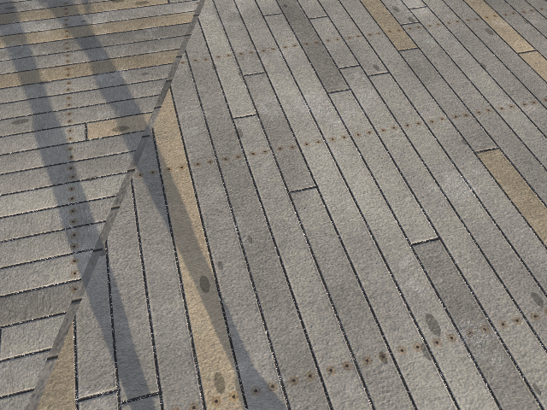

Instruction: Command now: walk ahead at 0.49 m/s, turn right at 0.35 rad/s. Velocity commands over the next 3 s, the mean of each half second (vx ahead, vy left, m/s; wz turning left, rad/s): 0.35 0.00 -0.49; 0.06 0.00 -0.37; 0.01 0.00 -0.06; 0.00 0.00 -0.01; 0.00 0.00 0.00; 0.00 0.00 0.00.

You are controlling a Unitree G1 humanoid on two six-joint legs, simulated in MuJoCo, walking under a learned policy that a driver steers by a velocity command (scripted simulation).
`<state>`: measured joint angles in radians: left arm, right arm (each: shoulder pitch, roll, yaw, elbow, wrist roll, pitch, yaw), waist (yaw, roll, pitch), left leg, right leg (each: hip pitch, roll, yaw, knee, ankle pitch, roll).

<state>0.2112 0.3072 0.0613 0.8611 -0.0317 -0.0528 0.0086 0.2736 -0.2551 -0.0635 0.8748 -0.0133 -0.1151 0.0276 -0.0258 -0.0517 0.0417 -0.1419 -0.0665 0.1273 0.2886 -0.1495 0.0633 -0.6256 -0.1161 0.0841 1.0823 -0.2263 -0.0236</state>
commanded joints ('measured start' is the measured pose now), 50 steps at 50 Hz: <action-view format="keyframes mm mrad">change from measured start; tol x32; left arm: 1 43 45 14 -44 8 3 -1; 50 -47 13 5 -252 23 91 14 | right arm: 1 -71 -132 -28 -57 -4 -24 -16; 50 -129 -139 -10 -189 6 101 -43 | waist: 1 39 91 14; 11 -46 83 67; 18 129 -16 -542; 21 47 105 -180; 50 12 254 -143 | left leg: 1 -33 298 -154 -213 97 149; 9 185 325 14 -155 228 102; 14 230 304 73 297 905 22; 15 114 254 94 524 771 -30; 17 -485 -20 -111 1183 -584 -133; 18 -517 48 -252 1207 -516 -111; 39 -125 92 -202 114 94 -83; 42 -12 483 -637 56 496 246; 50 -14 252 -306 109 430 121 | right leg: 1 -56 -33 64 -95 167 18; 14 211 162 -197 -508 128 -83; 17 1039 -303 650 -576 860 -457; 24 372 -68 194 -740 689 -293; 39 375 25 315 -574 272 -123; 42 131 204 76 -165 -433 46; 50 283 136 -43 -358 -221 117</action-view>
